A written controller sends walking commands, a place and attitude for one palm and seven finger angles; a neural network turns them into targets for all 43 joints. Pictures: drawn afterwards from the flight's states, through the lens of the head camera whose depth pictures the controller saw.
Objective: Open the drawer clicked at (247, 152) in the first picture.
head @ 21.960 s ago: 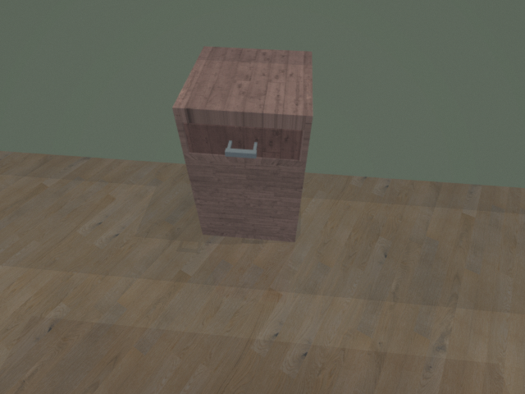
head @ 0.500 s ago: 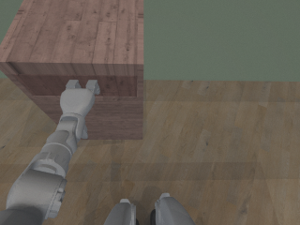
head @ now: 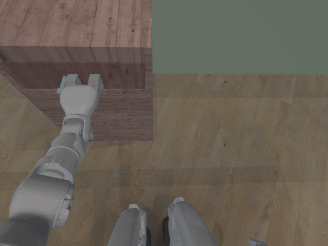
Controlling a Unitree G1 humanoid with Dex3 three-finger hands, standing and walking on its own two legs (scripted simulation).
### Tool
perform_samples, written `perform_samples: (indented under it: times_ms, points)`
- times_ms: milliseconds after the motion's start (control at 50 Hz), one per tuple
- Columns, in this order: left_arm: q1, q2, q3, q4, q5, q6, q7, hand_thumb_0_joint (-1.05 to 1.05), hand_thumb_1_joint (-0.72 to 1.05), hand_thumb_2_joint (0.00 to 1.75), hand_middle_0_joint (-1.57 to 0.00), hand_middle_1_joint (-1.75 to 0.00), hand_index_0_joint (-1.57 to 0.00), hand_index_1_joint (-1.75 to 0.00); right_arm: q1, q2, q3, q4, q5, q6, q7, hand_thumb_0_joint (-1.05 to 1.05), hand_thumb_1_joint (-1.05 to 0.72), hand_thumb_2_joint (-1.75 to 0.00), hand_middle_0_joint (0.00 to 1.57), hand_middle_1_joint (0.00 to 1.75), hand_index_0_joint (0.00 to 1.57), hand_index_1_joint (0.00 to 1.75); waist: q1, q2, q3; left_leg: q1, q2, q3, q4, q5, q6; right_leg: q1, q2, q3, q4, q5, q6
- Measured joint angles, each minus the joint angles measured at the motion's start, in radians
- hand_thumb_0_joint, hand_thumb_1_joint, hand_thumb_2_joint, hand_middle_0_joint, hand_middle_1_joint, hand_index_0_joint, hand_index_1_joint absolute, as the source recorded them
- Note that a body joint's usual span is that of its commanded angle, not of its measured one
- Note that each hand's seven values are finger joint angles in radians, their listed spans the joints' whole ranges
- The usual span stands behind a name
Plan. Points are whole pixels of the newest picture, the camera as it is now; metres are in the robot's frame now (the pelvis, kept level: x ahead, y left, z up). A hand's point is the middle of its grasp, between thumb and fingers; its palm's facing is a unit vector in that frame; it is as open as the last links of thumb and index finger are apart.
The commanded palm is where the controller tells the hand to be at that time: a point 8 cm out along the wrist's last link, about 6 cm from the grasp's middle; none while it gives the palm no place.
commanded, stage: lower the fingers behind the handle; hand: left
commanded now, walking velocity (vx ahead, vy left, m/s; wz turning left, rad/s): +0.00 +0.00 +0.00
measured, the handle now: (77, 86) +0.56 +0.22 -0.06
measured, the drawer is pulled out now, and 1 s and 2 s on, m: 0.00 0.00 0.00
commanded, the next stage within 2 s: lift the fingers back up to retry in 0.60 s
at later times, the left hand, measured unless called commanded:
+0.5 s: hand (88, 109) +0.48 +0.18 -0.05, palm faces +0.00 +0.02 -1.00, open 13.8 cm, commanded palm +0.45 +0.18 -0.03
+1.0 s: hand (85, 108) +0.47 +0.19 -0.04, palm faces -0.06 -0.04 -1.00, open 13.8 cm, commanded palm +0.46 +0.19 +0.01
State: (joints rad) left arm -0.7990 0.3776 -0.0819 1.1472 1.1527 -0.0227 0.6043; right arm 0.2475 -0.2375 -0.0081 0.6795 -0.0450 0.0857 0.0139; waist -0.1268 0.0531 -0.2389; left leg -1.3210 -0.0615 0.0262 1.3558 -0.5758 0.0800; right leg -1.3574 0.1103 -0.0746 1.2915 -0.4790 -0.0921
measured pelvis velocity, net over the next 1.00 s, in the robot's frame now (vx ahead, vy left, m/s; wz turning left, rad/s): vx -0.01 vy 0.01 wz -0.01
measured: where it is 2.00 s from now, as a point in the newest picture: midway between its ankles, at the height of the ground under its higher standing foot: outside the picture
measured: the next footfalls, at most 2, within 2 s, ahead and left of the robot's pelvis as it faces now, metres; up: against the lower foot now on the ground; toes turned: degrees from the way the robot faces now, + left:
none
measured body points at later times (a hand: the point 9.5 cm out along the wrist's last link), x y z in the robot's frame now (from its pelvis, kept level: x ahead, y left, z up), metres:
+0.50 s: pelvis -0.02 +0.00 -0.02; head +0.13 +0.00 +0.40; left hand +0.47 +0.18 +0.00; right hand +0.02 -0.26 -0.16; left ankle +0.02 +0.07 -0.60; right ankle +0.05 -0.07 -0.60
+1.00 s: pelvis -0.01 +0.01 +0.00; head +0.14 +0.01 +0.43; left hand +0.47 +0.19 +0.01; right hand +0.03 -0.26 -0.13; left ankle +0.02 +0.07 -0.60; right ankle +0.05 -0.07 -0.60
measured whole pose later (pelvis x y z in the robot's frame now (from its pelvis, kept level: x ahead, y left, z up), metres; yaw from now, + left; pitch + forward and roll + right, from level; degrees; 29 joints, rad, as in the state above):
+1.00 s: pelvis -0.01 +0.01 +0.00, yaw +0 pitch +31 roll -2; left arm -0.78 0.40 -0.07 1.06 1.11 -0.04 0.50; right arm 0.29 -0.24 0.00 0.67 -0.02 0.07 -0.02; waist -0.13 0.06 -0.22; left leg -1.32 -0.06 0.03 1.34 -0.56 0.09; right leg -1.36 0.11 -0.07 1.28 -0.46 -0.08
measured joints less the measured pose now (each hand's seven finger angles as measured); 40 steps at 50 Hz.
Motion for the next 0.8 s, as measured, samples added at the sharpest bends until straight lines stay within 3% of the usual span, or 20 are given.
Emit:
perform_samples:
  times_ms: [360,500,800]
  points:
    - [-0.052,0.026,-0.016,-0.027,-0.010,0.009,-0.032,0.00,-0.49,0.30,-0.24,-1.35,-0.32,-1.20,0.031,-0.014,0.006,0.002,0.014,-0.021,-0.011,0.00,-0.91,-0.90,0.20,0.30,0.20,0.30,0.002,0.006,0.002,-0.103,0.000,0.009,0.090,-0.001,0.004,-0.102,-0.008,-0.009,0.087,0.001,0.001]
    - [-0.075,0.027,-0.031,-0.013,-0.025,0.029,-0.053,0.00,-0.49,0.30,-0.23,-1.35,-0.32,-1.20,0.029,-0.013,0.013,0.002,0.020,-0.029,-0.018,0.00,-0.91,-0.90,0.20,0.30,0.20,0.30,-0.002,0.009,0.005,-0.110,-0.003,0.009,0.088,0.009,0.006,-0.109,-0.012,-0.009,0.086,0.009,0.004]
    - [-0.055,0.036,-0.013,-0.047,-0.029,0.002,-0.084,0.00,-0.49,0.30,-0.26,-1.35,-0.32,-1.20,0.040,-0.013,0.012,-0.006,0.022,-0.029,-0.025,0.00,-0.91,-0.90,0.20,0.30,0.20,0.30,-0.002,0.006,0.002,-0.099,0.000,0.009,0.083,0.004,0.007,-0.097,-0.007,-0.008,0.077,0.007,0.004]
